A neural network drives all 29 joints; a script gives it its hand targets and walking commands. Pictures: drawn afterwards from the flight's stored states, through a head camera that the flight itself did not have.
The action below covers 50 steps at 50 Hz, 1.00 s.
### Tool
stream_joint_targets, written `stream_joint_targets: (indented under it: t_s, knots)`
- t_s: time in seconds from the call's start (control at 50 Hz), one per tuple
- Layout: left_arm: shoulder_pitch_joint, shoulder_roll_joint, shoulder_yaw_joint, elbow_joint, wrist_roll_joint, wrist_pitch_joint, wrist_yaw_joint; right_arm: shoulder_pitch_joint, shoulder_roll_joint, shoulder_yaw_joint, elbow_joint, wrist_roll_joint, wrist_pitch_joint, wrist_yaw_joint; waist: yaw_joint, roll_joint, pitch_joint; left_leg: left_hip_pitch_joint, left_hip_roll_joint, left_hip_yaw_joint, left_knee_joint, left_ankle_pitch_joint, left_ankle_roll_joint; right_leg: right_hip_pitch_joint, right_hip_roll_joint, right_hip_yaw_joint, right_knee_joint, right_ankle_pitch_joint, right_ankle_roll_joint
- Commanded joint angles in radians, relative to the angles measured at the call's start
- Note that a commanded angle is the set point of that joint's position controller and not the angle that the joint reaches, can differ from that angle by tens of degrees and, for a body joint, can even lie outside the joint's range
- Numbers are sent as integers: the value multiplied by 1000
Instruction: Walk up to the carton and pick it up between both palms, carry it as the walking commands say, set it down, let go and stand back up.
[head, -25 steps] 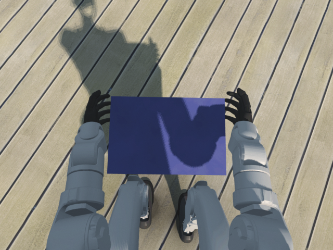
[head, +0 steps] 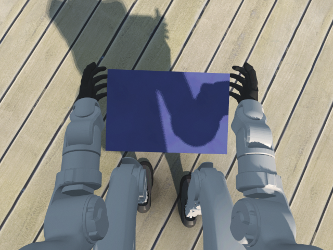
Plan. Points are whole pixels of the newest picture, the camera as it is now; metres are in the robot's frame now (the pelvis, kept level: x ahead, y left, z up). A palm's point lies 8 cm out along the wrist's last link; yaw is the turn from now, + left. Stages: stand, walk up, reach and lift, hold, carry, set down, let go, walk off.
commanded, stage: set down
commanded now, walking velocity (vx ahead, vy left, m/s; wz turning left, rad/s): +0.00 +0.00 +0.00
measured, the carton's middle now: (167, 113) +0.43 +0.01 -0.19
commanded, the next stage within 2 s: none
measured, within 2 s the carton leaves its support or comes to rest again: rests again in 1.82 s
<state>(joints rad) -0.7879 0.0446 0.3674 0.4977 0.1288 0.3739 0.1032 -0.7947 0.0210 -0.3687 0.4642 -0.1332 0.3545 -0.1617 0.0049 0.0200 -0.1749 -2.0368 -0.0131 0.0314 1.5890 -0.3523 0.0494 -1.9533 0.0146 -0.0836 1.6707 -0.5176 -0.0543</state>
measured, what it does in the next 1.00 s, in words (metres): lowers itself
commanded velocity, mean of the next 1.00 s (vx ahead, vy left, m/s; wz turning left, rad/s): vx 0.00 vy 0.00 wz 0.00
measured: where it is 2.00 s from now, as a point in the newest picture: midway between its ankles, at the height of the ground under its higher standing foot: (166, 202)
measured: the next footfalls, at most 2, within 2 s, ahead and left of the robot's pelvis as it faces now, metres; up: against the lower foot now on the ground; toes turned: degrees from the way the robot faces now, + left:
none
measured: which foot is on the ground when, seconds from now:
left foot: down 0.00-1.00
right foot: down 0.00-1.00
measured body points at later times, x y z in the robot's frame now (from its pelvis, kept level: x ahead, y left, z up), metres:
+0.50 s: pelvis -0.02 +0.00 -0.06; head +0.31 +0.00 +0.24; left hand +0.47 +0.19 -0.20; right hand +0.48 -0.17 -0.19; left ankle +0.14 +0.10 -0.48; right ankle +0.09 -0.09 -0.48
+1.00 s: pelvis -0.02 +0.00 -0.12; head +0.33 +0.01 +0.16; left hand +0.50 +0.21 -0.28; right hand +0.50 -0.15 -0.27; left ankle +0.14 +0.10 -0.48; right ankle +0.09 -0.09 -0.48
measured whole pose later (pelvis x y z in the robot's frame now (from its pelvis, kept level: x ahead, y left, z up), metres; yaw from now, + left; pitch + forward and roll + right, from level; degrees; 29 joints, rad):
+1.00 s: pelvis -0.02 +0.00 -0.12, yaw +0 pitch +38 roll -1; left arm -1.25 0.28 0.33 0.88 -0.02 0.28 0.10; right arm -1.20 -0.13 -0.34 0.74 -0.02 0.28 -0.23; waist 0.01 0.01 0.23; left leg -2.29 -0.01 0.05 1.99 -0.38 0.06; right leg -2.19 0.02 -0.08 2.10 -0.58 -0.06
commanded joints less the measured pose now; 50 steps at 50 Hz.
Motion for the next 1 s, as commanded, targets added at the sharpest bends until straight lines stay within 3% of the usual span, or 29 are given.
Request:
stream_joint_targets:
  t_s: [0.0, 0.04, 0.06, 0.1, 0.14, 0.18, 0.2, 0.22, 0.24, 0.3, 0.46, 0.5, 0.58, 0.6, 0.64, 0.66, 0.68, 0.7, 0.74, 0.76, 0.86, 0.92, 0.98]
  knots:
    - [-849, -833, -676, -128, -264, -73, -349, -712, 906, 669, 58, 239, -33, 431, 1, -30, -1222, 812, -92, -43, -24, 108, -28, 407, 126, 95, -158, 146, 54]
    - [-868, -848, -681, -109, -267, -69, -346, -695, 893, 647, 89, 231, -30, 433, -16, -15, -1226, 839, -85, -50, -16, 93, -33, 367, 128, 87, -146, 127, 48]
    - [-863, -838, -684, -125, -270, -75, -345, -708, 914, 662, 72, 242, -32, 433, -2, -25, -1237, 834, -89, -42, -4, 107, -29, 381, 127, 92, -141, 136, 50]
    - [-860, -847, -690, -116, -276, -78, -347, -708, 890, 661, 59, 239, -38, 430, -20, -32, -1263, 820, -90, -40, 25, 158, -34, 379, 131, 87, -117, 187, 52]
    - [-873, -833, -692, -113, -271, -77, -344, -740, 887, 674, 50, 256, -40, 428, -3, -17, -1281, 825, -90, -38, 38, 155, -35, 362, 129, 84, -99, 179, 53]
    - [-879, -810, -681, -118, -280, -79, -342, -760, 873, 681, 41, 257, -38, 424, -5, -49, -1290, 803, -86, -41, 60, 161, -29, 372, 127, 86, -85, 179, 55]
    - [-873, -804, -671, -110, -268, -82, -345, -745, 897, 683, 61, 257, -35, 423, 15, -39, -1261, 767, -91, -23, 70, 168, -28, 367, 128, 97, -81, 192, 56]
    - [-910, -794, -680, -116, -281, -84, -344, -741, 876, 663, 71, 251, -38, 423, -8, -38, -1256, 770, -87, -36, 71, 151, -29, 343, 126, 89, -67, 179, 55]
    - [-902, -800, -669, -98, -280, -84, -344, -795, 860, 679, 44, 257, -43, 419, 1, -55, -1254, 743, -88, -33, 81, 139, -27, 350, 121, 90, -64, 168, 57]
    - [-959, -775, -691, -148, -296, -89, -339, -803, 847, 694, 31, 273, -46, 413, -7, -29, -1317, 774, -82, -30, 119, 157, -33, 345, 120, 85, -25, 181, 52]
    - [-1034, -718, -675, -110, -300, -97, -334, -864, 825, 693, 70, 268, -42, 394, -12, -61, -1329, 723, -74, -17, 191, 106, -26, 354, 106, 80, 30, 133, 53]
    - [-1060, -712, -684, -137, -309, -102, -329, -903, 822, 718, 24, 291, -49, 389, 1, -40, -1406, 756, -72, -15, 218, 133, -26, 379, 105, 85, 59, 163, 49]
    - [-1133, -679, -691, -149, -338, -95, -313, -973, 779, 750, -9, 302, -46, 363, -17, -66, -1548, 783, -67, -8, 260, 111, -29, 471, 92, 81, 93, 148, 54]
    - [-1133, -689, -710, -175, -344, -97, -307, -1005, 785, 774, -60, 319, -50, 357, -8, -48, -1642, 839, -65, -3, 282, 144, -28, 516, 93, 82, 115, 174, 49]
    - [-1115, -728, -705, -139, -380, -93, -302, -1112, 744, 809, -152, 338, -58, 341, -3, -71, -1720, 866, -72, -4, 299, 179, -21, 579, 87, 85, 134, 203, 48]
    - [-1156, -726, -718, -152, -398, -99, -299, -1117, 757, 801, -159, 345, -66, 330, -22, -65, -1752, 891, -74, -9, 313, 206, -21, 607, 91, 81, 150, 243, 41]
    - [-1130, -739, -707, -73, -401, -95, -304, -1114, 742, 761, -128, 330, -75, 322, -32, -39, -1648, 837, -78, -8, 316, 187, -20, 575, 95, 88, 149, 233, 32]
    - [-1129, -712, -692, -41, -387, -106, -315, -1044, 752, 694, -18, 293, -73, 322, -57, -45, -1508, 757, -74, -3, 331, 195, -23, 532, 101, 91, 153, 256, 37]
    - [-1091, -685, -655, 72, -358, -109, -330, -955, 758, 599, 171, 235, -70, 335, -88, -57, -1268, 670, -65, -28, 321, 107, -21, 391, 99, 70, 161, 163, 40]
    - [-1095, -690, -663, 75, -361, -114, -337, -919, 760, 575, 222, 220, -69, 344, -92, -39, -1182, 632, -60, -25, 332, 92, -23, 348, 100, 78, 167, 145, 30]
    - [-1108, -731, -668, 95, -364, -137, -325, -938, 733, 576, 216, 245, -104, 366, -83, 11, -1143, 699, -59, -48, 342, 136, -33, 187, 93, 56, 204, 146, 26]
    - [-1086, -735, -645, 121, -364, -156, -307, -948, 718, 575, 209, 254, -123, 367, -74, 9, -1115, 697, -61, -67, 354, 177, -32, 115, 89, 51, 237, 166, 28]
    - [-1032, -711, -592, 220, -342, -164, -300, -951, 679, 558, 242, 248, -135, 371, -60, -9, -985, 628, -53, -80, 358, 158, -26, 25, 87, 52, 251, 140, 31]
